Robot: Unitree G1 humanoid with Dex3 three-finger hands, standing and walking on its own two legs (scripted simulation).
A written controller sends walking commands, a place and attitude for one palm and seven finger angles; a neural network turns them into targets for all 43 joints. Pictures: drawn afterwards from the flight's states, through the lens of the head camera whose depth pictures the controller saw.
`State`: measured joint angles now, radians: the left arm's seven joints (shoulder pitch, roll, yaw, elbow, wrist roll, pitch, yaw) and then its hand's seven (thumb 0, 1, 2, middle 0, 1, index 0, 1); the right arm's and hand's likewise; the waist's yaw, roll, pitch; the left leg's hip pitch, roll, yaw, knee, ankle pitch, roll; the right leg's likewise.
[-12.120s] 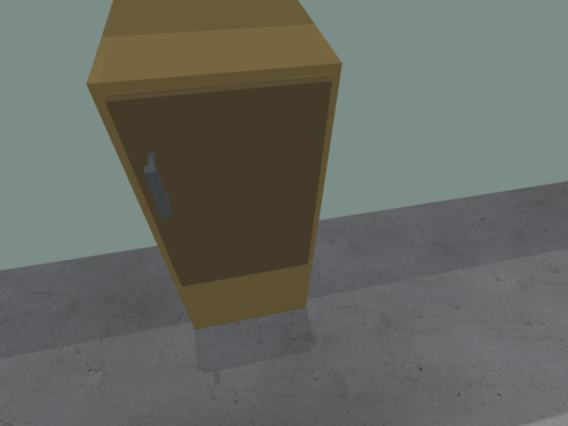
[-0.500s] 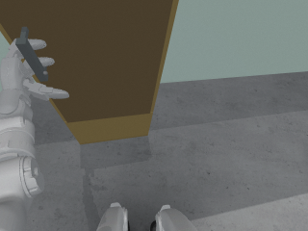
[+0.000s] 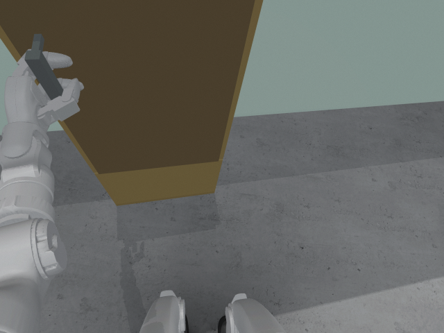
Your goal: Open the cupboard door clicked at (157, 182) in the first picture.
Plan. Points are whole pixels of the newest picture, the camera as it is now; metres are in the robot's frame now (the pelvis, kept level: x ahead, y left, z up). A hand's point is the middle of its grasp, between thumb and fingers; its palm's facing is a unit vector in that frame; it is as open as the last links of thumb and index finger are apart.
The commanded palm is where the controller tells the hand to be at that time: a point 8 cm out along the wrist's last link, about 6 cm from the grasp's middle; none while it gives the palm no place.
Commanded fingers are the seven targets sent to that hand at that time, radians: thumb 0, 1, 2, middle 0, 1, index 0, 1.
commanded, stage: close the thumb around the handle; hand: left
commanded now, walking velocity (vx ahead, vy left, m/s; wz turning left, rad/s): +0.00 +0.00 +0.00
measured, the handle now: (52, 77) +0.54 +0.26 +0.08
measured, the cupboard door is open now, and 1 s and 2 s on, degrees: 0 36 47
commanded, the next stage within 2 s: pull the door open along its arc in 0.12 s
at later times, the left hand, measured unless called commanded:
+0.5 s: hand (71, 109) +0.48 +0.23 +0.07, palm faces +0.10 -1.00 +0.00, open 5.3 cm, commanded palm +0.42 +0.27 +0.07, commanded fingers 0.00 0.90 0.90 -0.40 -1.35 -0.40 -1.35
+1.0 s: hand (136, 200) +0.32 +0.11 +0.08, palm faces +0.41 -0.91 +0.08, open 5.8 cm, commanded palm +0.25 +0.17 +0.07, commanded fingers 0.00 0.90 0.90 -0.40 -1.35 -0.40 -1.35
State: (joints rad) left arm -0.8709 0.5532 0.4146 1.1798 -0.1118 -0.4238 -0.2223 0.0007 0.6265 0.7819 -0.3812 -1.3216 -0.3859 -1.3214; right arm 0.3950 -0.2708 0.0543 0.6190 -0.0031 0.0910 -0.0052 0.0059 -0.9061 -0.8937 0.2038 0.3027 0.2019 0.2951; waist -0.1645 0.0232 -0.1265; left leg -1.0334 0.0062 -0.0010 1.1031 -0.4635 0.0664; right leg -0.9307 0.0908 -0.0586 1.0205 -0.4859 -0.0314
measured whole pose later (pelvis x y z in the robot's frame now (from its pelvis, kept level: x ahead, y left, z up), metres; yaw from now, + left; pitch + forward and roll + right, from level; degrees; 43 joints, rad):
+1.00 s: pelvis +0.01 -0.01 +0.02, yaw +2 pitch +13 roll -2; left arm 0.06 -0.06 -0.08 0.15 0.00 -0.28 0.46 0.02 0.71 0.73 -0.37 -1.35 -0.39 -1.35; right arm 0.20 -0.19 0.03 0.49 -0.04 0.07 0.07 0.01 -0.91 -0.89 0.20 0.30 0.20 0.29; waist -0.01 0.03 -0.17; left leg -0.79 -0.03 0.02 1.02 -0.47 0.06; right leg -0.71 0.06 -0.03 1.00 -0.52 -0.04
